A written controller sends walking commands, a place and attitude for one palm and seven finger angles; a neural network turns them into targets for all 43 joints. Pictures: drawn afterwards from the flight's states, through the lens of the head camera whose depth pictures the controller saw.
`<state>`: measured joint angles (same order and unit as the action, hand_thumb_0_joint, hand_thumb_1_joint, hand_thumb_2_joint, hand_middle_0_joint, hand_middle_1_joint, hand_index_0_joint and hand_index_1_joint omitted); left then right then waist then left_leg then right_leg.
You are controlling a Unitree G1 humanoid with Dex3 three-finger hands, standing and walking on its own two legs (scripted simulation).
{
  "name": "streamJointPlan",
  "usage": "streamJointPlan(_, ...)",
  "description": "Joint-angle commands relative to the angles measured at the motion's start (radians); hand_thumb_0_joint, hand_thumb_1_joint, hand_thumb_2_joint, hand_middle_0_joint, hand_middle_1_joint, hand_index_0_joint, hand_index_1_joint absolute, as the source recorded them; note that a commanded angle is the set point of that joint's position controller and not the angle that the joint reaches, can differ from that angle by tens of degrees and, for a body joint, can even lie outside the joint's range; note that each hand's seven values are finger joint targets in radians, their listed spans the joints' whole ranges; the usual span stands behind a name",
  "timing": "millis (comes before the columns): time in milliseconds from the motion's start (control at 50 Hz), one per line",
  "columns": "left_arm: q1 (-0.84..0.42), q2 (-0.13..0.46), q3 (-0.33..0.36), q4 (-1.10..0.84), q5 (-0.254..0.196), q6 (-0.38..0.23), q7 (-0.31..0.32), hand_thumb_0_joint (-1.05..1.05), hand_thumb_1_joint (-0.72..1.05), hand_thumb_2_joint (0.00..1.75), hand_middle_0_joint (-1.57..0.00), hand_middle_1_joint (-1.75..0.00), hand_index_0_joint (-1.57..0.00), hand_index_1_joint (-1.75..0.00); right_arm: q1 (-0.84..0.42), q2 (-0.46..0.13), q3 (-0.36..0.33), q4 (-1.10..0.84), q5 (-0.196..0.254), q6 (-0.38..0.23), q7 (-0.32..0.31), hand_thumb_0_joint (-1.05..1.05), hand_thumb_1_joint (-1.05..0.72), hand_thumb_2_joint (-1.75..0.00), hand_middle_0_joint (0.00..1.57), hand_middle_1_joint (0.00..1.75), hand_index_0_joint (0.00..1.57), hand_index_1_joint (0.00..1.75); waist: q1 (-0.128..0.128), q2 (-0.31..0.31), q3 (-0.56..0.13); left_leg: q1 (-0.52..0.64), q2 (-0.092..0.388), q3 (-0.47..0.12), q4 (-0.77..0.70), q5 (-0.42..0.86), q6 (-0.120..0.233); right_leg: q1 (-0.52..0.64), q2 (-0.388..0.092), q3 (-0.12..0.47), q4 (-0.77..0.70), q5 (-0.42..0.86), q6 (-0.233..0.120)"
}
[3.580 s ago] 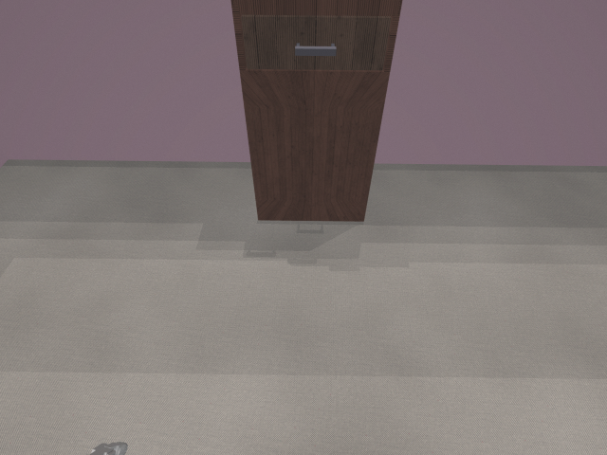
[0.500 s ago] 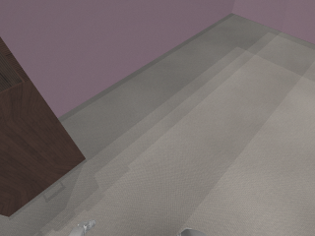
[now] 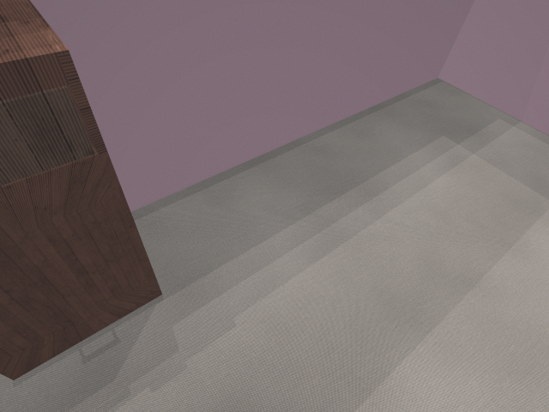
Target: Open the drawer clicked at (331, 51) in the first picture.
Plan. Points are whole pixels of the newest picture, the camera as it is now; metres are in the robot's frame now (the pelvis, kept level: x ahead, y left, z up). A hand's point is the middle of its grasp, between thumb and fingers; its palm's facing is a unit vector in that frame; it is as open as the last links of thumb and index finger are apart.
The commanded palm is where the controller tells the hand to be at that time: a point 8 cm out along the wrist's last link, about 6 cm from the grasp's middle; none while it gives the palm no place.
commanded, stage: turn to face it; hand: left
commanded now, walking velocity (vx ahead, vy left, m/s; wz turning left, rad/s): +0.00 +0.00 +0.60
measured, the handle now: out of the picture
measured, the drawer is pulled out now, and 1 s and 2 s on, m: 0.00 0.00 0.00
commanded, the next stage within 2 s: take the last steps up to it in 1.06 s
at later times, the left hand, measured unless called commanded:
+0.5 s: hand out of the picture +0.04 +0.16 -0.13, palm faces +0.28 -0.91 -0.29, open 7.4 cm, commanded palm none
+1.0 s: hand out of the picture -0.15 +0.18 -0.17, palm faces +0.55 -0.79 -0.25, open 7.4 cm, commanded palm none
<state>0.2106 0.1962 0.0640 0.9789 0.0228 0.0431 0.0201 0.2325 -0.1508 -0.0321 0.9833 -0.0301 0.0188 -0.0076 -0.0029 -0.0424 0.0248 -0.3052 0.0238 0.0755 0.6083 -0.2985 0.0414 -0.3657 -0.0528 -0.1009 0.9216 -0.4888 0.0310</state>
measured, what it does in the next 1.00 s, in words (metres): steps on the spot, turning left: right foot, then left foot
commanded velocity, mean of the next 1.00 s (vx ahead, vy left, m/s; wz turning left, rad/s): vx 0.00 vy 0.00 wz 0.49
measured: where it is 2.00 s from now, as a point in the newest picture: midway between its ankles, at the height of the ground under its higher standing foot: outside the picture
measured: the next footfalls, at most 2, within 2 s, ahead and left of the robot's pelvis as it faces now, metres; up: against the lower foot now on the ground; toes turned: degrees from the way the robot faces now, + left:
right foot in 0.38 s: +0.04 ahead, -0.16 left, +0.00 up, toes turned +11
left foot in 0.84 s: -0.06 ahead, +0.07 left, +0.00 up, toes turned +35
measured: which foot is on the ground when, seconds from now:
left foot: down 0.00-0.38, up 0.40-0.82, down 0.84-1.00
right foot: up 0.00-0.36, down 0.38-0.84, up 0.86-1.00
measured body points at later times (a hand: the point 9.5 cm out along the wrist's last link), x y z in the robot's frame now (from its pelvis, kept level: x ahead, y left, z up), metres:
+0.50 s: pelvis -0.02 -0.06 +0.01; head +0.01 -0.09 +0.46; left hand +0.02 +0.20 -0.11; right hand +0.10 -0.31 -0.15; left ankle -0.03 +0.08 -0.66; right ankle +0.00 -0.17 -0.73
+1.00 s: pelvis -0.04 -0.02 +0.01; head -0.03 +0.02 +0.45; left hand -0.18 +0.22 -0.15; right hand +0.19 -0.17 -0.11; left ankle -0.09 +0.05 -0.73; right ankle +0.01 -0.17 -0.65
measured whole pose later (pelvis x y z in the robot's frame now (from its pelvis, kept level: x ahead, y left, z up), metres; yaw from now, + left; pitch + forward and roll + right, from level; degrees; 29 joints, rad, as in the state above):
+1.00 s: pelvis -0.04 -0.02 +0.01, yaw +31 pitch -1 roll -1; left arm 0.27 0.28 0.07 0.99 0.02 0.07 0.02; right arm 0.11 -0.20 -0.03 0.91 -0.02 0.02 0.00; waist 0.04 -0.04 0.08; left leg -0.23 0.01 0.07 0.53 -0.30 0.05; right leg -0.44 -0.12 -0.06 1.11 -0.46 0.08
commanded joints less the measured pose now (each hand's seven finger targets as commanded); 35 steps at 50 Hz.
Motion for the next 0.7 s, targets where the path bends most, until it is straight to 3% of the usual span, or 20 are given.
streamJointPlan(0,-0.016,0.085,0.031,-0.088,-0.004,-0.025,-0.003,0.0,0.9,0.9,-0.2,-0.3,-0.2,-0.3,0.026,-0.196,-0.047,-0.069,0.006,-0.021,-0.017,0.0,-0.9,-0.9,0.2,0.3,0.2,0.3,0.0,0.17,-0.037,0.144,0.246,-0.322,-0.301,0.404,0.117,-0.2,-0.031,0.1,0.209,0.08,0.025)
streamJointPlan(40,-0.006,0.081,0.031,-0.083,-0.008,-0.023,-0.002,0.0,0.9,0.9,-0.2,-0.3,-0.2,-0.3,0.036,-0.209,-0.055,-0.071,0.009,-0.023,-0.018,0.0,-0.9,-0.9,0.2,0.3,0.2,0.3,-0.008,0.159,-0.09,0.195,0.222,-0.292,-0.284,0.442,0.116,-0.184,-0.024,0.1,0.179,0.094,0.038)
streamJointPlan(80,-0.026,0.079,0.031,-0.094,-0.01,-0.02,0.0,0.0,0.9,0.9,-0.2,-0.3,-0.2,-0.3,0.058,-0.216,-0.061,-0.067,0.01,-0.02,-0.016,0.0,-0.9,-0.9,0.2,0.3,0.2,0.3,-0.023,0.169,-0.097,0.211,0.217,-0.317,-0.279,0.436,0.125,-0.179,-0.018,0.101,0.127,0.085,0.047)
streamJointPlan(100,-0.039,0.08,0.032,-0.097,-0.011,-0.019,0.0,0.0,0.9,0.9,-0.2,-0.3,-0.2,-0.3,0.06,-0.221,-0.065,-0.069,0.009,-0.017,-0.015,0.0,-0.9,-0.9,0.2,0.3,0.2,0.3,-0.029,0.146,-0.093,0.207,0.22,-0.33,-0.283,0.418,0.13,-0.175,-0.015,0.098,0.104,0.08,0.051)
streamJointPlan(200,-0.074,0.079,0.028,-0.126,-0.016,-0.018,0.003,0.0,0.9,0.9,-0.2,-0.3,-0.2,-0.3,0.062,-0.25,-0.082,-0.073,0.006,-0.004,-0.008,0.0,-0.9,-0.9,0.2,0.3,0.2,0.3,-0.045,0.209,-0.1,0.197,0.208,-0.401,-0.262,0.408,0.14,-0.12,0.011,0.097,-0.046,0.038,0.053)
streamJointPlan(280,-0.016,0.087,0.025,-0.121,-0.024,-0.022,0.007,0.0,0.9,0.9,-0.2,-0.3,-0.2,-0.3,0.008,-0.268,-0.092,-0.096,0.004,0.007,-0.003,0.0,-0.9,-0.9,0.2,0.3,0.2,0.3,-0.016,0.233,-0.108,0.092,0.169,-0.441,-0.231,0.389,0.116,0.046,0.048,0.084,-0.247,0.08,0.037)
streamJointPlan(320,0.058,0.112,0.033,-0.109,-0.024,-0.031,0.012,0.0,0.9,0.9,-0.2,-0.3,-0.2,-0.3,-0.033,-0.259,-0.095,-0.115,0.012,0.012,0.003,0.0,-0.9,-0.9,0.2,0.3,0.2,0.3,0.026,0.204,-0.12,-0.021,0.118,-0.421,-0.171,0.297,0.065,0.223,0.04,0.075,-0.47,0.231,0.03)
streamJointPlan(340,0.094,0.166,0.044,-0.105,-0.015,-0.038,0.017,0.0,0.9,0.9,-0.2,-0.3,-0.2,-0.3,-0.032,-0.216,-0.091,-0.126,0.019,0.015,0.009,0.0,-0.9,-0.9,0.2,0.3,0.2,0.3,0.043,0.067,-0.127,-0.168,0.046,-0.359,-0.069,0.107,0.003,0.366,-0.074,0.17,-0.609,0.22,-0.003)
streamJointPlan(360,0.085,0.273,0.063,-0.121,0.004,-0.044,0.024,0.0,0.9,0.9,-0.2,-0.3,-0.2,-0.3,-0.017,-0.137,-0.079,-0.151,0.022,0.017,0.01,0.0,-0.9,-0.9,0.2,0.3,0.2,0.3,0.047,-0.273,-0.089,-0.37,-0.104,-0.14,0.203,-0.208,-0.087,0.412,-0.376,0.48,-0.712,0.172,-0.109)
streamJointPlan(380,0.046,0.276,0.05,-0.143,-0.004,-0.035,0.025,0.0,0.9,0.9,-0.2,-0.3,-0.2,-0.3,-0.044,-0.192,-0.09,-0.155,0.006,0.018,0.009,0.0,-0.9,-0.9,0.2,0.3,0.2,0.3,0.043,-0.229,-0.058,-0.327,-0.06,-0.152,0.403,-0.284,-0.08,0.222,-0.452,0.48,-0.71,0.208,-0.162)
streamJointPlan(400,-0.028,0.238,0.045,-0.168,-0.004,-0.034,0.027,0.0,0.9,0.9,-0.2,-0.3,-0.2,-0.3,-0.016,-0.201,-0.096,-0.151,0.004,0.027,0.017,0.0,-0.9,-0.9,0.2,0.3,0.2,0.3,0.0,-0.127,-0.027,-0.294,-0.039,-0.169,0.512,-0.214,-0.075,0.125,-0.415,0.398,-0.717,0.141,-0.173)
streamJointPlan(420,-0.081,0.208,0.041,-0.173,-0.006,-0.038,0.024,0.0,0.9,0.9,-0.2,-0.3,-0.2,-0.3,-0.03,-0.186,-0.096,-0.124,0.001,0.04,0.023,0.0,-0.9,-0.9,0.2,0.3,0.2,0.3,-0.019,-0.153,0.031,-0.291,-0.014,-0.157,0.57,-0.161,-0.08,0.073,-0.338,0.331,-0.713,0.144,-0.136)
streamJointPlan(440,-0.104,0.181,0.029,-0.176,-0.006,-0.042,0.02,0.0,0.9,0.9,-0.2,-0.3,-0.2,-0.3,-0.014,-0.187,-0.093,-0.108,0.0,0.043,0.029,0.0,-0.9,-0.9,0.2,0.3,0.2,0.3,-0.036,-0.146,0.06,-0.298,-0.002,-0.128,0.615,-0.103,-0.092,0.077,-0.286,0.244,-0.682,0.226,-0.119)
streamJointPlan(480,-0.078,0.151,0.016,-0.17,-0.006,-0.05,0.016,0.0,0.9,0.9,-0.2,-0.3,-0.2,-0.3,0.0,-0.176,-0.086,-0.101,0.003,0.042,0.035,0.0,-0.9,-0.9,0.2,0.3,0.2,0.3,-0.036,-0.148,0.07,-0.313,0.003,-0.093,0.638,-0.043,-0.109,0.126,-0.244,0.121,-0.632,0.392,-0.112)
streamJointPlan(520,-0.022,0.156,0.017,-0.158,-0.004,-0.054,0.017,0.0,0.9,0.9,-0.2,-0.3,-0.2,-0.3,-0.025,-0.167,-0.081,-0.106,0.007,0.042,0.037,0.0,-0.9,-0.9,0.2,0.3,0.2,0.3,-0.012,-0.146,0.045,-0.313,0.01,-0.071,0.59,-0.041,-0.122,0.202,-0.246,0.082,-0.606,0.497,-0.113)
streamJointPlan(600,0.07,0.185,0.022,-0.13,0.002,-0.05,0.017,0.0,0.9,0.9,-0.2,-0.3,-0.2,-0.3,-0.124,-0.169,-0.07,-0.136,0.01,0.044,0.036,0.0,-0.9,-0.9,0.2,0.3,0.2,0.3,0.035,-0.137,0.026,-0.282,0.023,-0.037,0.461,-0.098,-0.13,0.272,-0.294,0.068,-0.58,0.598,-0.143)
streamJointPlan(680,0.093,0.214,0.028,-0.12,0.009,-0.045,0.014,0.0,0.9,0.9,-0.2,-0.3,-0.2,-0.3,-0.169,-0.152,-0.054,-0.152,0.015,0.037,0.037,0.0,-0.9,-0.9,0.2,0.3,0.2,0.3,0.051,-0.175,-0.001,-0.186,0.017,0.007,0.276,-0.134,-0.112,0.278,-0.31,0.04,-0.537,0.697,-0.154)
